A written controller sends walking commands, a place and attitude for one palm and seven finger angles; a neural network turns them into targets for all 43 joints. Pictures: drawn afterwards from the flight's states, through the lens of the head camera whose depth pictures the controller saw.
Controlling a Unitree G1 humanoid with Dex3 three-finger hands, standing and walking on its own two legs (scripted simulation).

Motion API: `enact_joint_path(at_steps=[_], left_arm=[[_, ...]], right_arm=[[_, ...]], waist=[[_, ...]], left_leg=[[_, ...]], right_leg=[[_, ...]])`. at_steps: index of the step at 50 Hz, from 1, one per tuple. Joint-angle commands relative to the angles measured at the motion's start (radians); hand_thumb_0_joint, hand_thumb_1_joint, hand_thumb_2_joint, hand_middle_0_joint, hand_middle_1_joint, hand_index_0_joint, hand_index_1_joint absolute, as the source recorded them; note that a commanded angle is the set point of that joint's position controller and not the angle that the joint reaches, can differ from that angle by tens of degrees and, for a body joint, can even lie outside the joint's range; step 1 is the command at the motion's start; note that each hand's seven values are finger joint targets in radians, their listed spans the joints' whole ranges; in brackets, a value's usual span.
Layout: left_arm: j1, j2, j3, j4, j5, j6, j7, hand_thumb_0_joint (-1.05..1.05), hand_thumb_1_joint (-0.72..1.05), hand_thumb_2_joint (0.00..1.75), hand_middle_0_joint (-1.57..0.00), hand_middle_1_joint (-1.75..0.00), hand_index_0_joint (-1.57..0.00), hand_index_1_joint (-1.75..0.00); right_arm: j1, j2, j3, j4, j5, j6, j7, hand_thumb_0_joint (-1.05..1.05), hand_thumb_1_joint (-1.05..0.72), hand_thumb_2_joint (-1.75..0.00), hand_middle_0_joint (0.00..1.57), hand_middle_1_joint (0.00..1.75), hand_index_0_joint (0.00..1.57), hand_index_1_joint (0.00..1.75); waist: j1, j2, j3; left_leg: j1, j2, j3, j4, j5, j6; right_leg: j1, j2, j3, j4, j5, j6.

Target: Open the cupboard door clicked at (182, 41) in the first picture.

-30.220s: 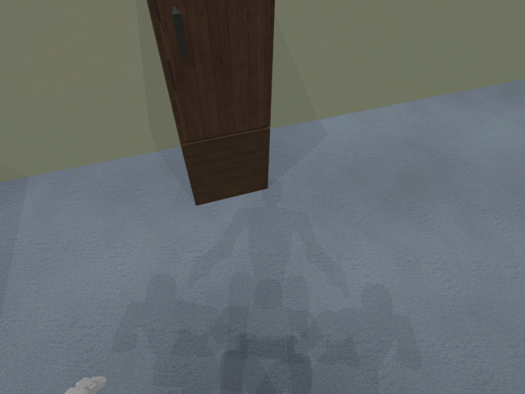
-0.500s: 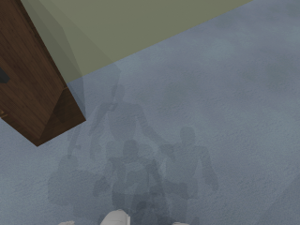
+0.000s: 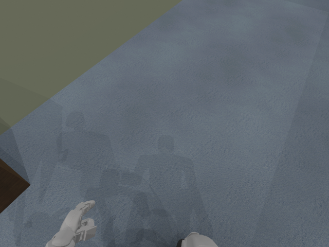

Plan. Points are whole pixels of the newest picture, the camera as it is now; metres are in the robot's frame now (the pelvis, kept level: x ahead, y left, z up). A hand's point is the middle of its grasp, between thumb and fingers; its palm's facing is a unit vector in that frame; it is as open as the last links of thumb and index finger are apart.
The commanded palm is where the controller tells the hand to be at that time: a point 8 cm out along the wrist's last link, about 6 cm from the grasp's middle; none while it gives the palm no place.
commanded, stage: walk to a spot facing it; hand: left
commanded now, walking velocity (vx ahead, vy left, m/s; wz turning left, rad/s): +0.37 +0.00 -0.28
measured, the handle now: out of the picture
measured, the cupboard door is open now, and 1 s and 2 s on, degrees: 49 49 49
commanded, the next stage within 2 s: turn to face it in 1.12 s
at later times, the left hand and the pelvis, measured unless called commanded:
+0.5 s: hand (103, 195) +0.27 +0.19 -0.15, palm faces -0.11 -0.98 -0.18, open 7.3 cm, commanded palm none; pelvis +0.21 +0.00 +0.03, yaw -9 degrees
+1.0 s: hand (133, 142) +0.47 +0.11 -0.17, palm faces -0.16 -0.97 -0.15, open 7.3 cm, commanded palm none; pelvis +0.45 -0.07 +0.01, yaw -12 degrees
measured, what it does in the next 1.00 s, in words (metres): walks ahead: left foot, then right foot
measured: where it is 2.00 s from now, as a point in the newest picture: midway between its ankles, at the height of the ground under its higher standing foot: (193, 152)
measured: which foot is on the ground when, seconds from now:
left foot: up 0.00-0.30, down 0.32-0.62, up 0.64-0.92, down 0.94-1.00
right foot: down 0.00-0.32, up 0.34-0.60, down 0.62-0.94, up 0.96-1.00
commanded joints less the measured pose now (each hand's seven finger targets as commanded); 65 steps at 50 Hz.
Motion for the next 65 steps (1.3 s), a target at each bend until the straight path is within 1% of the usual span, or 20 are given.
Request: enact_joint_path(at_steps=[1,5,13,14,16,17,23,28,30,31,32,37,45,47,52,59,61,62,63,65], left_arm=[[0.232,0.178,0.047,0.018,-0.009,0.005,0.056,0.0,0.9,0.9,-0.2,-0.3,-0.2,-0.3],[0.149,0.124,0.036,0.014,0.007,-0.019,0.055,0.0,0.9,0.9,-0.2,-0.3,-0.2,-0.3],[0.245,0.107,0.04,0.09,-0.008,-0.033,0.047,0.0,0.9,0.9,-0.2,-0.3,-0.2,-0.3],[0.246,0.084,0.036,0.09,-0.008,-0.032,0.047,0.0,0.9,0.9,-0.2,-0.3,-0.2,-0.3],[0.232,0.006,0.012,0.048,-0.012,-0.039,0.035,0.0,0.9,0.9,-0.2,-0.3,-0.2,-0.3],[0.165,0.032,0.017,0.028,0.001,-0.045,0.036,0.0,0.9,0.9,-0.2,-0.3,-0.2,-0.3],[0.14,-0.021,0.003,0.054,0.004,-0.016,0.01,0.0,0.9,0.9,-0.2,-0.3,-0.2,-0.3],[0.194,-0.005,0.013,0.094,0.01,-0.008,0.006,0.0,0.9,0.9,-0.2,-0.3,-0.2,-0.3],[0.365,0.082,0.038,0.143,0.013,-0.017,0.017,0.0,0.9,0.9,-0.2,-0.3,-0.2,-0.3],[0.501,0.195,0.066,0.179,0.016,-0.025,0.03,0.0,0.9,0.9,-0.2,-0.3,-0.2,-0.3],[0.542,0.232,0.071,0.188,-0.003,-0.02,0.039,0.0,0.9,0.9,-0.2,-0.3,-0.2,-0.3],[0.307,0.064,0.024,0.138,0.006,-0.042,0.063,0.0,0.9,0.9,-0.2,-0.3,-0.2,-0.3],[0.284,0.069,0.028,0.168,-0.006,-0.045,0.05,0.0,0.9,0.9,-0.2,-0.3,-0.2,-0.3],[0.258,-0.011,0.005,0.103,-0.01,-0.045,0.041,0.0,0.9,0.9,-0.2,-0.3,-0.2,-0.3],[0.145,-0.023,0.009,0.088,0.007,-0.027,0.024,0.0,0.9,0.9,-0.2,-0.3,-0.2,-0.3],[0.272,-0.003,0.016,0.136,0.008,-0.013,0.023,0.0,0.9,0.9,-0.2,-0.3,-0.2,-0.3],[0.427,0.14,0.049,0.181,0.016,-0.025,0.04,0.0,0.9,0.9,-0.2,-0.3,-0.2,-0.3],[0.486,0.204,0.057,0.187,0.002,-0.022,0.048,0.0,0.9,0.9,-0.2,-0.3,-0.2,-0.3],[0.447,0.169,0.047,0.182,0.003,-0.027,0.061,0.0,0.9,0.9,-0.2,-0.3,-0.2,-0.3],[0.333,0.066,0.021,0.156,0.003,-0.031,0.08,0.0,0.9,0.9,-0.2,-0.3,-0.2,-0.3]], right_arm=[[-0.205,-0.133,-0.053,-0.163,0.003,-0.041,-0.005,0.0,-0.9,-0.9,0.2,0.3,0.2,0.3],[-0.111,-0.065,-0.049,-0.101,-0.008,-0.013,0.011,0.0,-0.9,-0.9,0.2,0.3,0.2,0.3],[-0.235,-0.074,-0.058,-0.13,-0.006,-0.05,0.02,0.0,-0.9,-0.9,0.2,0.3,0.2,0.3],[-0.175,-0.1,-0.065,-0.108,-0.007,-0.058,0.013,0.0,-0.9,-0.9,0.2,0.3,0.2,0.3],[0.089,-0.269,-0.099,-0.046,-0.035,-0.062,-0.005,0.0,-0.9,-0.9,0.2,0.3,0.2,0.3],[0.092,-0.258,-0.097,-0.049,-0.032,-0.051,-0.006,0.0,-0.9,-0.9,0.2,0.3,0.2,0.3],[-0.091,-0.152,-0.065,-0.059,-0.022,-0.078,-0.009,0.0,-0.9,-0.9,0.2,0.3,0.2,0.3],[-0.129,-0.169,-0.07,-0.043,-0.019,-0.049,0.002,0.0,-0.9,-0.9,0.2,0.3,0.2,0.3],[-0.166,-0.132,-0.059,-0.049,-0.009,-0.045,0.008,0.0,-0.9,-0.9,0.2,0.3,0.2,0.3],[-0.192,-0.066,-0.044,-0.078,0.006,-0.047,0.017,0.0,-0.9,-0.9,0.2,0.3,0.2,0.3],[-0.267,-0.08,-0.047,-0.123,0.005,-0.05,0.018,0.0,-0.9,-0.9,0.2,0.3,0.2,0.3],[-0.248,-0.044,-0.051,-0.067,-0.005,-0.036,0.022,0.0,-0.9,-0.9,0.2,0.3,0.2,0.3],[-0.079,-0.091,-0.066,-0.018,-0.007,-0.062,0.026,0.0,-0.9,-0.9,0.2,0.3,0.2,0.3],[0.166,-0.259,-0.105,0.031,-0.028,-0.063,-0.001,0.0,-0.9,-0.9,0.2,0.3,0.2,0.3],[-0.058,-0.129,-0.068,-0.019,-0.022,-0.077,-0.012,0.0,-0.9,-0.9,0.2,0.3,0.2,0.3],[-0.152,-0.134,-0.071,-0.021,-0.013,-0.043,0.003,0.0,-0.9,-0.9,0.2,0.3,0.2,0.3],[-0.181,-0.047,-0.05,-0.047,0.001,-0.038,0.012,0.0,-0.9,-0.9,0.2,0.3,0.2,0.3],[-0.207,-0.045,-0.048,-0.083,0.007,-0.031,0.012,0.0,-0.9,-0.9,0.2,0.3,0.2,0.3],[-0.234,-0.061,-0.056,-0.078,0.005,-0.034,0.005,0.0,-0.9,-0.9,0.2,0.3,0.2,0.3],[-0.232,-0.053,-0.054,-0.052,0.007,-0.031,-0.001,0.0,-0.9,-0.9,0.2,0.3,0.2,0.3]], waist=[[0.114,-0.152,-0.116],[0.017,-0.096,-0.125],[0.038,-0.056,-0.094],[0.008,0.035,-0.111],[-0.095,0.346,-0.226],[-0.1,0.224,-0.168],[0.022,0.174,-0.109],[0.063,0.136,-0.07],[0.156,-0.002,-0.114],[0.22,-0.285,-0.156],[0.242,-0.31,-0.156],[0.073,-0.111,-0.074],[-0.027,0.04,-0.116],[-0.108,0.354,-0.221],[0.014,0.151,-0.051],[0.096,0.094,-0.091],[0.182,-0.236,-0.104],[0.201,-0.317,-0.15],[0.178,-0.3,-0.124],[0.11,-0.229,-0.105]], left_leg=[[-0.521,0.017,-0.169,0.383,0.075,0.024],[-0.286,-0.017,-0.1,0.087,0.188,0.017],[-0.092,-0.102,-0.059,-0.385,0.337,0.026],[0.069,-0.086,-0.092,-0.45,0.319,0.044],[0.382,0.305,-0.607,-0.65,0.116,0.238],[0.295,0.342,-0.675,-0.687,0.043,0.293],[0.071,0.146,-0.161,-0.681,0.453,0.177],[-0.096,0.101,-0.097,-0.634,0.16,0.143],[-0.239,-0.006,-0.001,-0.361,0.135,0.085],[-0.461,-0.126,0.074,-0.034,0.038,0.046],[-0.552,-0.119,-0.04,0.191,-0.126,0.056],[-0.395,-0.002,-0.118,0.066,0.123,0.031],[0.092,-0.08,-0.029,-0.445,0.34,0.066],[0.366,0.299,-0.591,-0.646,0.182,0.259],[0.057,0.211,-0.325,-0.706,0.314,0.21],[-0.154,0.053,-0.076,-0.56,0.096,0.118],[-0.416,-0.124,0.059,-0.148,-0.013,0.045],[-0.47,-0.133,-0.027,0.085,-0.159,0.051],[-0.505,-0.097,-0.114,0.214,-0.08,0.052],[-0.466,-0.041,-0.166,0.211,0.035,0.043]], right_leg=[[0.331,-0.333,0.519,-0.441,-0.276,-0.16],[0.129,-0.201,0.288,-0.446,-0.101,-0.119],[0.197,-0.154,0.278,-0.354,-0.045,-0.078],[0.099,-0.114,0.257,-0.242,-0.024,-0.054],[-0.229,0.076,0.039,0.325,-0.321,0.042],[-0.299,0.03,0.117,0.49,-0.354,0.034],[-0.132,-0.083,0.075,0.225,-0.123,0.074],[0.179,-0.01,-0.049,-0.044,-0.002,0.074],[0.436,-0.059,0.068,-0.164,-0.137,0.029],[0.595,-0.287,0.453,-0.337,-0.348,-0.078],[0.59,-0.409,0.675,-0.496,-0.414,-0.156],[0.271,-0.302,0.28,-0.455,0.012,-0.105],[0.152,-0.145,0.068,-0.178,0.076,-0.009],[-0.202,0.037,-0.027,0.39,-0.338,0.069],[-0.249,-0.117,0.102,0.441,-0.148,0.082],[0.265,-0.015,-0.046,-0.086,-0.006,0.083],[0.492,-0.264,0.334,-0.308,-0.151,-0.018],[0.517,-0.424,0.543,-0.458,-0.176,-0.103],[0.485,-0.419,0.534,-0.442,-0.048,-0.126],[0.407,-0.379,0.288,-0.372,0.326,-0.095]])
